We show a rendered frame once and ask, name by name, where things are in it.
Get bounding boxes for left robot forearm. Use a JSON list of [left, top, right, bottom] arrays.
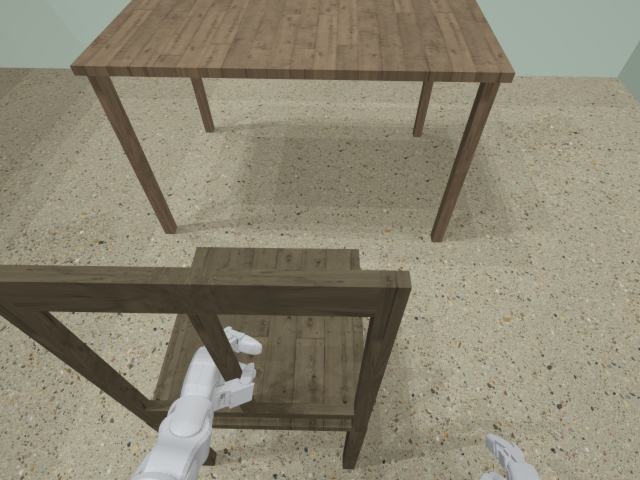
[[130, 395, 214, 480]]

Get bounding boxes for table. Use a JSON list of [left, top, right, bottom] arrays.
[[70, 0, 515, 243]]

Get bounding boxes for right robot hand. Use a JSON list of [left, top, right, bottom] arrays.
[[480, 434, 541, 480]]

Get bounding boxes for chair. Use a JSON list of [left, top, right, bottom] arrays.
[[0, 247, 412, 469]]

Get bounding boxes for left robot hand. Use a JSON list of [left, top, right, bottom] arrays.
[[180, 327, 262, 411]]

